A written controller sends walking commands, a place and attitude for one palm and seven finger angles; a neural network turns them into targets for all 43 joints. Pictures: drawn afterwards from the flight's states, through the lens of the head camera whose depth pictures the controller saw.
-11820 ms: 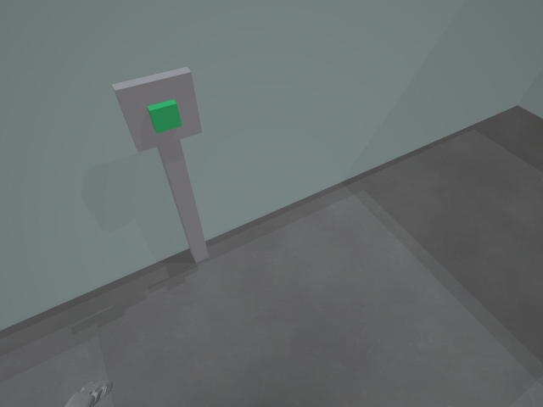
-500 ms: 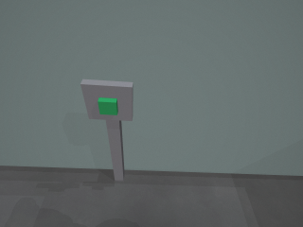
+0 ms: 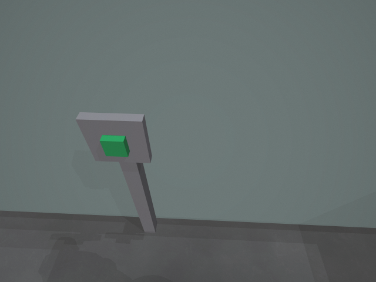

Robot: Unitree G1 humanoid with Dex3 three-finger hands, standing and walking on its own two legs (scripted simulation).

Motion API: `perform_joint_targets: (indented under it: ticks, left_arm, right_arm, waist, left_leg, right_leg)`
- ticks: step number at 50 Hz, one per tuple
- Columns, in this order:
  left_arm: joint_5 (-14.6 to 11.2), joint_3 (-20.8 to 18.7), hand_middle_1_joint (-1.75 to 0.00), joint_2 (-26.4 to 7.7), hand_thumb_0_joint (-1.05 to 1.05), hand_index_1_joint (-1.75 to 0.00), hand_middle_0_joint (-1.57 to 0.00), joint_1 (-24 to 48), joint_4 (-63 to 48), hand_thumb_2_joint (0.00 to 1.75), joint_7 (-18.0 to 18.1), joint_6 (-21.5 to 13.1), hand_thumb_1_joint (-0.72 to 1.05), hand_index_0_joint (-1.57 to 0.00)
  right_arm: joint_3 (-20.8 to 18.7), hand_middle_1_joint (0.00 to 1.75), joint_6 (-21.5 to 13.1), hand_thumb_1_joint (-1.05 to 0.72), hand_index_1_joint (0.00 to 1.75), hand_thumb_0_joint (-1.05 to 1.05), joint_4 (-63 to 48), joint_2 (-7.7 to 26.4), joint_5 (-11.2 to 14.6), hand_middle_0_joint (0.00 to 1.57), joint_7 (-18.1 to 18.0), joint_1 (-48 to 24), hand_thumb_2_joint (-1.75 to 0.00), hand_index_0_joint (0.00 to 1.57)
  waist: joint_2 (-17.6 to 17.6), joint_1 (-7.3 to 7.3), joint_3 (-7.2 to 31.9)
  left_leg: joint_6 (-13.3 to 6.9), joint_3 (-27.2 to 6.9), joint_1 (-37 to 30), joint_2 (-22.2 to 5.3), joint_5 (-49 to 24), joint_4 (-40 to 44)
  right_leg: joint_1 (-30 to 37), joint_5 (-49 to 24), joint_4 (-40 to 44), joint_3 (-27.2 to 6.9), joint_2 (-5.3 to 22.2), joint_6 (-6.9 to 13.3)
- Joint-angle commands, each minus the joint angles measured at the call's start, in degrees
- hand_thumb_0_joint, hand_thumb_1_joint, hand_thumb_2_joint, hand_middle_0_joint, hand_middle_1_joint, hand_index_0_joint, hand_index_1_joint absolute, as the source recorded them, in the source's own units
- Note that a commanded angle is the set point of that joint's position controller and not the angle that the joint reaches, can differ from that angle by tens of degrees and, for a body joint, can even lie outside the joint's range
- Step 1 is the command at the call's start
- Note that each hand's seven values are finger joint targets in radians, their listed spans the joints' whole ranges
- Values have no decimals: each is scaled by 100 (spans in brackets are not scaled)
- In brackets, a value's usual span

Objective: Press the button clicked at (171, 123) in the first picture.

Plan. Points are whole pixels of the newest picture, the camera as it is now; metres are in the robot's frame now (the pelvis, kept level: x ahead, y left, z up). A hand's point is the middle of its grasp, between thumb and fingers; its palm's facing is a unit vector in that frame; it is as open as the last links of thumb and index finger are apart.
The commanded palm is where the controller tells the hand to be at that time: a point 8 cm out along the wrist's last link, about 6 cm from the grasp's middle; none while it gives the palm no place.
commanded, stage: come to a stop and stand still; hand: left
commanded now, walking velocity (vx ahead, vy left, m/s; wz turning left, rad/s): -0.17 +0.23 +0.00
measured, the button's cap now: (115, 145) +0.48 +0.23 -0.02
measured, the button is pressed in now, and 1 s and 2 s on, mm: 0 0 0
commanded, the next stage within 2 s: look again from close up in 1.16 s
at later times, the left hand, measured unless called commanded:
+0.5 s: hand out of the picture -0.02 +0.23 -0.18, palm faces +0.02 -0.98 -0.19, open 7.4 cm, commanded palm none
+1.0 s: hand out of the picture -0.06 +0.14 -0.17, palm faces -0.01 -0.99 -0.13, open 7.4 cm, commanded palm none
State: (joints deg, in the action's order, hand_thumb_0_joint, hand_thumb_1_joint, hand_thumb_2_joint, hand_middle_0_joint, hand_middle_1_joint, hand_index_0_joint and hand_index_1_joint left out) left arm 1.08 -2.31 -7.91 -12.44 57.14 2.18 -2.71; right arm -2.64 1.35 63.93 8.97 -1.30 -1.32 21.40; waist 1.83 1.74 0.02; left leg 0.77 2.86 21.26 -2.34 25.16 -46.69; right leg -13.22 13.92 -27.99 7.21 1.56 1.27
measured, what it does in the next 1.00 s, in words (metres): steps on the spot: left foot, then right foot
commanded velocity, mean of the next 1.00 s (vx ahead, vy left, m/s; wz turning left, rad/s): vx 0.00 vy -0.03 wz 0.00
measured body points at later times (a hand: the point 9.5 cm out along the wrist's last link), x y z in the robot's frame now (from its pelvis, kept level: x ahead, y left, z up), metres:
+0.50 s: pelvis -0.02 +0.05 +0.00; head -0.01 +0.06 +0.45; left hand -0.02 +0.28 -0.16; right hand +0.07 -0.17 -0.14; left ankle +0.04 +0.12 -0.74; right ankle -0.06 -0.09 -0.71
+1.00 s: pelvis -0.03 +0.00 +0.00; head -0.04 +0.00 +0.45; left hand -0.06 +0.20 -0.16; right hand -0.11 -0.20 -0.16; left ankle +0.04 +0.12 -0.74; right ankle -0.08 -0.08 -0.74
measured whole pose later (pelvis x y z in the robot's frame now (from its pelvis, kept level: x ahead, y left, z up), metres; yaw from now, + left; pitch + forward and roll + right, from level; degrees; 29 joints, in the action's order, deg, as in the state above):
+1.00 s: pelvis -0.03 +0.00 +0.00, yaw -2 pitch -3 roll +0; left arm 0.3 1.0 -4.8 -20.8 64.7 1.9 -0.7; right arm 0.0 1.6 68.2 6.5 -1.1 -1.6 21.7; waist 0.5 1.9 -1.7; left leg 0.2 4.2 14.6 -2.8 7.1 -24.5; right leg -4.5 16.9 -23.8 3.9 -2.3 2.9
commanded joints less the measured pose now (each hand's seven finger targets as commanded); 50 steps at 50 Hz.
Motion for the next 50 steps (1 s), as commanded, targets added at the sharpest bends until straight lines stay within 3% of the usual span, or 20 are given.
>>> perform_joint_targets:
  ticks: [1,3,7,8,10,11,12,13,14,15,19,23,27,29,30,32,33,34,40,50]
  left_arm:
    - [47,-138,-30,-896,0,-30,-20,-490,-140,90,89,95,90,-20]
    - [46,-215,-30,-1104,0,-30,-20,-609,-132,90,109,162,90,-20]
    - [79,-289,-30,-1255,0,-30,-20,-523,-191,90,128,240,90,-20]
    - [81,-295,-30,-1277,0,-30,-20,-450,-215,90,116,260,90,-20]
    - [55,-283,-30,-1261,0,-30,-20,-289,-249,90,86,309,90,-20]
    - [23,-250,-30,-1114,0,-30,-20,-313,-265,90,66,342,90,-20]
    - [-8,-181,-30,-807,0,-30,-20,-488,-318,90,38,394,90,-20]
    - [-36,-106,-30,-592,0,-30,-20,-537,-338,90,38,412,90,-20]
    - [-7,-79,-30,-611,0,-30,-20,-529,-330,90,52,442,90,-20]
    - [16,-79,-30,-566,0,-30,-20,-565,-193,90,50,468,90,-20]
    - [51,-33,-30,-573,0,-30,-20,-832,115,90,-62,437,90,-20]
    - [55,7,-30,-501,0,-30,-20,-773,175,90,-99,474,90,-20]
    - [42,23,-30,-420,0,-30,-20,-964,269,90,-107,433,90,-20]
    - [52,23,-30,-425,0,-30,-20,-1237,394,90,-94,383,90,-20]
    - [56,15,-30,-482,0,-30,-20,-1354,445,90,-75,343,90,-20]
    - [25,45,-30,-654,0,-30,-20,-1290,484,90,-43,266,90,-20]
    - [-7,71,-30,-682,0,-30,-20,-1131,479,90,-43,221,90,-20]
    - [-14,96,-30,-610,0,-30,-20,-945,449,90,-29,172,90,-20]
    - [-54,185,-30,-423,0,-30,-20,-1137,577,90,10,167,90,-20]
    - [-82,198,-30,-249,0,-30,-20,-1397,636,90,52,153,90,-20]
  right_arm:
    - [-33,30,25,-90,30,0,-427,36,70,20,37,21,-90,20]
    - [-73,30,83,-90,30,0,-591,175,54,20,49,-271,-90,20]
    - [-127,30,111,-90,30,0,-877,339,72,20,71,-653,-90,20]
    - [-136,30,97,-90,30,0,-900,357,87,20,69,-647,-90,20]
    - [-143,30,42,-90,30,0,-835,372,95,20,67,-425,-90,20]
    - [-166,30,-9,-90,30,0,-790,528,83,20,52,-306,-90,20]
    - [-229,30,-72,-90,30,0,-861,937,45,20,39,-344,-90,20]
    - [-266,30,-61,-90,30,0,-984,1204,39,20,23,-525,-90,20]
    - [-237,30,-51,-90,30,0,-1081,1176,33,20,15,-781,-90,20]
    - [-169,30,-105,-90,30,0,-1076,888,27,20,-25,-1002,-90,20]
    - [-80,30,-141,-90,30,0,-1014,845,26,20,-44,-1340,-90,20]
    - [-103,30,-97,-90,30,0,-775,865,11,20,-48,-982,-90,20]
    - [-164,30,-92,-90,30,0,-595,888,-4,20,-29,-772,-90,20]
    - [-161,30,-87,-90,30,0,-535,834,21,20,-17,-802,-90,20]
    - [-136,30,-85,-90,30,0,-502,687,35,20,-4,-771,-90,20]
    - [-22,30,-104,-90,30,0,-484,362,64,20,21,-744,-90,20]
    - [25,30,-130,-90,30,0,-414,274,51,20,39,-654,-90,20]
    - [37,30,-122,-90,30,0,-344,269,38,20,42,-579,-90,20]
    - [139,30,-119,-90,30,0,50,291,56,20,3,-193,-90,20]
    - [188,30,-99,-90,30,0,238,102,56,20,-38,190,-90,20]
  waist:
    - [-877,-158,-316]
    - [-935,-273,-201]
    - [-1130,-304,-25]
    - [-1106,-253,45]
    - [-1024,-82,182]
    - [-663,-29,333]
    - [595,-61,489]
    - [1318,-84,423]
    - [829,-127,323]
    - [730,-192,189]
    - [254,-272,106]
    - [470,-65,-136]
    - [420,-92,-111]
    - [153,-224,-117]
    - [-88,-235,-125]
    - [-573,-159,-230]
    - [-562,-62,-168]
    - [-1003,-18,-250]
    - [-119,-71,-826]
    - [-187,-111,-800]
  left_leg:
    - [152,42,308,-30,-180,-77]
    - [203,69,393,54,-217,-153]
    - [183,-61,210,72,-181,237]
    - [169,-59,-37,69,-345,580]
    - [144,134,-905,190,-1284,1763]
    - [69,19,-1558,-18,-1986,2301]
    - [-285,-1080,-2013,-1001,-3278,2544]
    - [-904,-1734,-1530,-1807,-4292,2872]
    - [-1209,-1500,-1021,-1889,-3787,2877]
    - [-1134,-1311,-766,-1586,-3229,3091]
    - [-1030,-1192,-795,-1325,-1667,3297]
    - [-929,-1490,-776,-1339,-138,3697]
    - [-798,-1502,-838,-1250,13,3710]
    - [-538,-1213,-650,-955,-67,3494]
    - [-333,-918,-490,-694,-146,3284]
    - [-79,-292,-689,-186,-865,2620]
    - [-76,-250,-1104,-156,-1183,2521]
    - [-123,-270,-1179,-222,-1459,2420]
    - [-146,-365,-1074,-378,-1571,2670]
    - [-103,-290,-1019,-358,-1670,2461]
  right_leg:
    - [143,-3759,820,-1200,1721,889]
    - [364,-4088,689,-1274,1803,966]
    - [480,-4044,474,-1364,1837,995]
    - [384,-3751,397,-1338,1803,941]
    - [50,-3016,45,-1141,1453,597]
    - [-271,-2249,-323,-942,1144,347]
    - [-942,-407,-938,-495,495,-47]
    - [-1072,1773,-1836,-378,135,-265]
    - [-825,1841,-2443,-684,215,-243]
    - [-788,1596,-2661,-801,196,-226]
    - [-748,988,-2264,-802,217,-275]
    - [-587,1131,-1516,-642,165,-244]
    - [-219,989,-488,-538,61,-148]
    - [319,313,575,-459,17,-98]
    - [571,190,921,-659,136,-13]
    - [114,733,1392,-1323,734,296]
    - [-302,947,1491,-1366,827,331]
    - [-372,686,1476,-1276,652,265]
    - [-388,411,1342,-1042,461,138]
    - [-322,460,1394,-1127,464,194]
